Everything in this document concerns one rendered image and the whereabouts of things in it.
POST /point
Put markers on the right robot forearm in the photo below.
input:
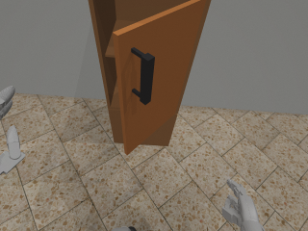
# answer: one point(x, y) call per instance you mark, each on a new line
point(251, 225)

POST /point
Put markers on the cupboard door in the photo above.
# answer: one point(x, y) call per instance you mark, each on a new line
point(169, 36)

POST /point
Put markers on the robot left hand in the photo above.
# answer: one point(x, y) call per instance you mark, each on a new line
point(9, 159)

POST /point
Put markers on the handle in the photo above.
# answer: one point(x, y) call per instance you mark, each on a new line
point(147, 72)

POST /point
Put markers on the robot right hand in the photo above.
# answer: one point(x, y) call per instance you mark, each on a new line
point(241, 209)

